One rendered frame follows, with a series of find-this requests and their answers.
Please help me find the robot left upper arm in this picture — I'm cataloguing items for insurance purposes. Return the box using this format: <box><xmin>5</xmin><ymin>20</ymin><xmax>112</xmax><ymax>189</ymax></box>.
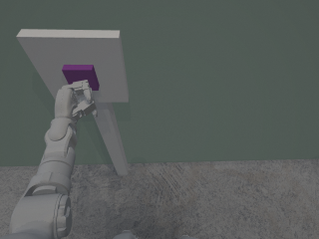
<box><xmin>0</xmin><ymin>193</ymin><xmax>73</xmax><ymax>239</ymax></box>

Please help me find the panel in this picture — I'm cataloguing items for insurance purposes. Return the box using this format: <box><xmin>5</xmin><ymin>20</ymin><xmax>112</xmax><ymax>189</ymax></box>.
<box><xmin>16</xmin><ymin>29</ymin><xmax>129</xmax><ymax>176</ymax></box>

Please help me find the button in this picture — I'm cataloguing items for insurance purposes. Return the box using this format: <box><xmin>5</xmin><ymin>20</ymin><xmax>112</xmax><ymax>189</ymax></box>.
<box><xmin>62</xmin><ymin>65</ymin><xmax>100</xmax><ymax>91</ymax></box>

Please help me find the robot left forearm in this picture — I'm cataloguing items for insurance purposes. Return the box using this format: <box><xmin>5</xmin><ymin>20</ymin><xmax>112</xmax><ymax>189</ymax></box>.
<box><xmin>9</xmin><ymin>118</ymin><xmax>78</xmax><ymax>234</ymax></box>

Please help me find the robot left shin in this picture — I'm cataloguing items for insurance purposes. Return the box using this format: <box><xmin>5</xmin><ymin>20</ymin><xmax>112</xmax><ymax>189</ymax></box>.
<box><xmin>122</xmin><ymin>230</ymin><xmax>133</xmax><ymax>234</ymax></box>

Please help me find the robot left hand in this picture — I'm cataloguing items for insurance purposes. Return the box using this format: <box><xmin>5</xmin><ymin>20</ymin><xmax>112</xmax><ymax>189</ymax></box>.
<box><xmin>54</xmin><ymin>80</ymin><xmax>98</xmax><ymax>124</ymax></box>

